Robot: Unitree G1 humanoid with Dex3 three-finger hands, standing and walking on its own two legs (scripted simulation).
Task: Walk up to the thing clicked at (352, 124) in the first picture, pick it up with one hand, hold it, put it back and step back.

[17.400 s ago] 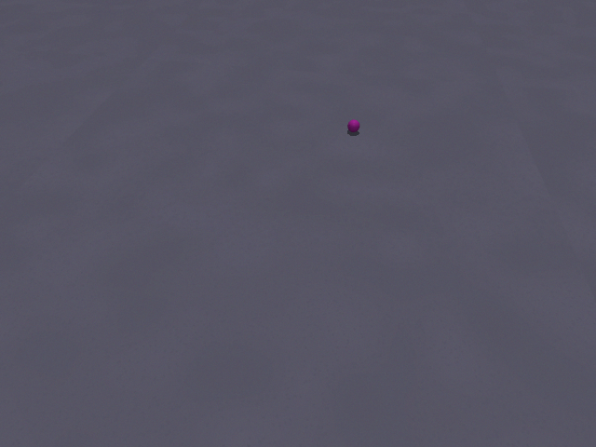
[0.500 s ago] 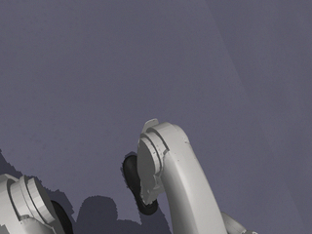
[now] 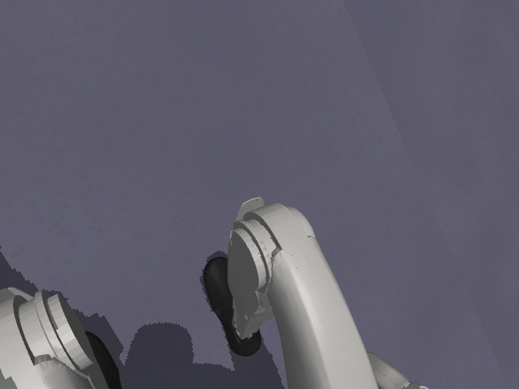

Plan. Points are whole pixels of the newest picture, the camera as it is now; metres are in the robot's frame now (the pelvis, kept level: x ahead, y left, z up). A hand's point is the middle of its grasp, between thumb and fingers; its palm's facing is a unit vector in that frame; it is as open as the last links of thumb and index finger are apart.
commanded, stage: settle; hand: left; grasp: from above
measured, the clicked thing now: out of the picture +0.47 +0.30 -0.27
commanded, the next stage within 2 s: lift in 0.82 s
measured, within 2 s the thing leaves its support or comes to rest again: leaves its support in 0.16 s
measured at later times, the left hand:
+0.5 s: hand out of the picture +0.46 +0.31 -0.17, palm faces -0.43 -0.11 -0.90, open 8.9 cm
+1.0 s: hand out of the picture +0.45 +0.31 -0.11, palm faces -0.45 -0.10 -0.89, open 8.9 cm
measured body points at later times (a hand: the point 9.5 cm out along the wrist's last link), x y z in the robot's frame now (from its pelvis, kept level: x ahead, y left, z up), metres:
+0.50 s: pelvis +0.00 -0.01 +0.01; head +0.25 +0.09 +0.38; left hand +0.47 +0.31 -0.12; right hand +0.07 -0.27 -0.08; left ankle +0.06 +0.13 -0.27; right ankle +0.12 -0.12 -0.27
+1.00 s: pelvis -0.01 -0.01 +0.04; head +0.22 +0.07 +0.42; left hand +0.47 +0.31 -0.06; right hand +0.05 -0.28 -0.06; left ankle +0.06 +0.13 -0.27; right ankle +0.12 -0.12 -0.27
